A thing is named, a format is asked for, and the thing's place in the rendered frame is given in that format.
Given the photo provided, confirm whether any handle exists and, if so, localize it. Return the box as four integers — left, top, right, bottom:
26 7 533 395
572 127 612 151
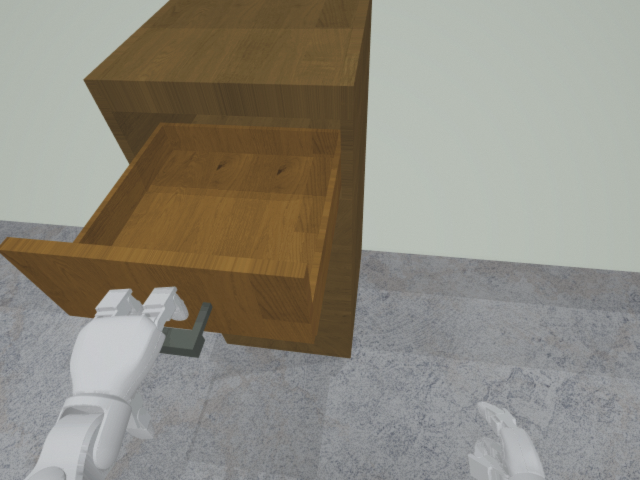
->
160 302 213 358

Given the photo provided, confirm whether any left robot hand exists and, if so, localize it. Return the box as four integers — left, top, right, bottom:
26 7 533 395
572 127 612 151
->
70 287 189 439

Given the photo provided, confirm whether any robot left forearm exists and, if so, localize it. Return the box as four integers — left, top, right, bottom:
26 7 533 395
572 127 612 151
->
24 393 132 480

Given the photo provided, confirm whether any drawer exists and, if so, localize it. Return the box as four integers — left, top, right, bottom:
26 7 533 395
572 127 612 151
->
0 122 341 344

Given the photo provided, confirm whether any right robot hand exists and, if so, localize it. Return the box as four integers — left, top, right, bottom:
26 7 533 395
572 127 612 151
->
468 401 545 480

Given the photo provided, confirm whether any cabinet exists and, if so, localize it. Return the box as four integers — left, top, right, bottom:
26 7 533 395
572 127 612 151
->
83 0 372 358

